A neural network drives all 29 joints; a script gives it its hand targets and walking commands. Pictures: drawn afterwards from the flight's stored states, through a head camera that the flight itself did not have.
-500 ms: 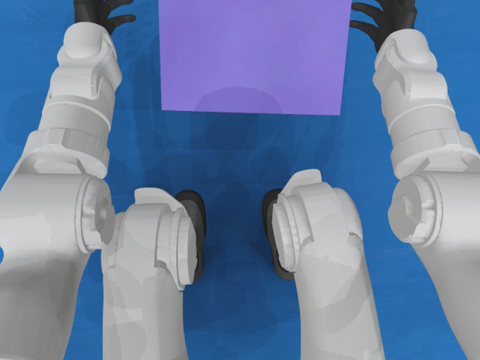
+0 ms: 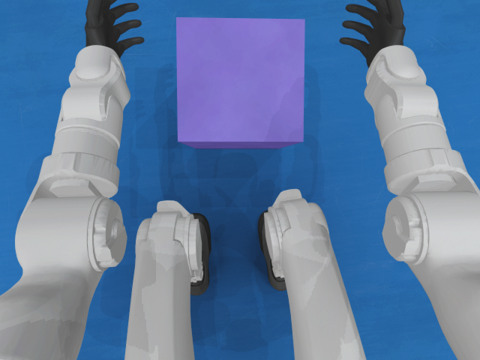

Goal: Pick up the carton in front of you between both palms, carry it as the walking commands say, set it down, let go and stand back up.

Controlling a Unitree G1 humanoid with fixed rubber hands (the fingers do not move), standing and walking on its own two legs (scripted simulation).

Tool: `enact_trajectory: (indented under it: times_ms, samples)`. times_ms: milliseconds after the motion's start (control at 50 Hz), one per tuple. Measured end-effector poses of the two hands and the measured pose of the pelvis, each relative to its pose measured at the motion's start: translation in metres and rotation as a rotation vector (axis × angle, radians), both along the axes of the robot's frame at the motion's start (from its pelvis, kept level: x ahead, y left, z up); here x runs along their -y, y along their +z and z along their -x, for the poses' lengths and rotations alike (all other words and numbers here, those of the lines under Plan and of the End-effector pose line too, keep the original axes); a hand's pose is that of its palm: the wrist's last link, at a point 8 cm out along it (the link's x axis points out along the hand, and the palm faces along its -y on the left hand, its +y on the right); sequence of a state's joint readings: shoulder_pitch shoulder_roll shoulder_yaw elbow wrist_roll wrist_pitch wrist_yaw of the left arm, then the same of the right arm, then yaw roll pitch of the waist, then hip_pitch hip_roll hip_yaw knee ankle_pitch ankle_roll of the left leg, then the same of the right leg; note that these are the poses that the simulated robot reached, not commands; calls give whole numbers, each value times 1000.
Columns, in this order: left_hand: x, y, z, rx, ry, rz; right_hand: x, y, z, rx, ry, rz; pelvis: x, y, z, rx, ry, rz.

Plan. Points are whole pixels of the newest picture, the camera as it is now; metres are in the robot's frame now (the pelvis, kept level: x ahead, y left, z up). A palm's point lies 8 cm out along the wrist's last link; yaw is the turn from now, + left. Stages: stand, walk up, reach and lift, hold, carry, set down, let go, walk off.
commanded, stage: set down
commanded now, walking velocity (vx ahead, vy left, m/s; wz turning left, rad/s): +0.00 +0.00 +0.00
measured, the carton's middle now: (238, 97) +0.51 -0.04 -0.31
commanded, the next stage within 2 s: let go in 0.62 s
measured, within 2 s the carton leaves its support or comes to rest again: neither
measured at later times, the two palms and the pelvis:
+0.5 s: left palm out of the picture +0.55 +0.16 +0.04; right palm out of the picture +0.52 -0.24 +0.05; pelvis +0.03 +0.01 +0.14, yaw +0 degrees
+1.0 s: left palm out of the picture +0.45 +0.19 +0.15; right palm out of the picture +0.43 -0.24 +0.16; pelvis +0.08 +0.00 +0.27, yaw +0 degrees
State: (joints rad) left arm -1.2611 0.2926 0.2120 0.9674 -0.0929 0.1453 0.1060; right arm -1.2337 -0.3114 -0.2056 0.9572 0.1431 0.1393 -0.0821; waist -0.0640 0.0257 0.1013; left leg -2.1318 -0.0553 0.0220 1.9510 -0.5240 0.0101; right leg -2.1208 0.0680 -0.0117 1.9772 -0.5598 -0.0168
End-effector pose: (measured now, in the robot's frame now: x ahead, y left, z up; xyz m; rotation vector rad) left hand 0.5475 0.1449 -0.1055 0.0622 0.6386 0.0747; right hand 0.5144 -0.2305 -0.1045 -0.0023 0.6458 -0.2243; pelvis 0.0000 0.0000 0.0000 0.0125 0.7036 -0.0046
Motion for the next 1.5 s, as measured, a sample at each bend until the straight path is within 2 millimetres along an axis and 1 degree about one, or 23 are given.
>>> enact_trajectory:
  times_ms: [140,280,360,420,480,540,640,760,800,840,900,940,980,1040,1100,1180,1340,1400,1500]
  samples:
    - [-9,34,-3,4,4,2,2,34,4,-18,9,13,-2,36,-4,-58,7,9]
    - [-10,63,-4,3,-13,4,7,69,2,-7,15,7,-5,71,-12,-97,12,18]
    - [-9,90,-5,8,-21,-1,8,97,-2,-3,28,-2,-7,97,-17,-100,11,16]
    - [-11,117,-7,19,-17,-8,9,125,-5,13,36,-1,-7,117,-23,-99,10,17]
    - [-13,142,-6,15,-19,-15,11,147,-3,4,33,1,-7,137,-29,-96,11,17]
    - [-13,157,-2,-10,-21,-4,11,163,2,-15,33,5,-7,156,-34,-92,11,19]
    - [-14,184,2,-5,-27,-6,10,188,6,-3,23,-2,-8,183,-40,-79,8,19]
    - [-23,214,7,-4,-22,-42,7,215,7,-11,56,20,-7,209,-47,-58,7,12]
    - [-27,220,15,-24,-27,-68,6,220,15,-39,85,39,-7,219,-51,-46,8,15]
    - [-32,226,29,-45,-25,-89,4,225,27,-68,111,51,-7,229,-57,-25,8,15]
    - [-36,234,57,-84,-22,-92,1,236,48,-100,156,70,-6,246,-66,23,7,11]
    - [-38,239,77,-111,-18,-91,3,243,63,-129,163,81,-5,256,-73,48,12,9]
    - [-41,249,91,-118,-10,-93,6,254,75,-139,164,84,-5,265,-79,78,13,10]
    - [-45,265,104,-109,-18,-89,10,273,89,-140,165,101,-4,277,-88,123,9,12]
    - [-52,280,116,-111,-31,-94,11,291,103,-134,156,100,-3,286,-95,167,6,12]
    - [-63,301,135,-106,-23,-96,5,309,126,-142,157,84,-4,298,-105,238,7,13]
    - [-78,332,192,-142,-27,-87,-11,341,180,-155,155,65,-8,320,-122,420,8,14]
    - [-87,347,211,-137,-17,-96,-13,352,199,-162,163,75,-10,327,-128,493,0,16]
    - [-98,373,233,-104,-29,-113,-8,369,223,-148,168,97,-14,335,-133,603,-10,21]
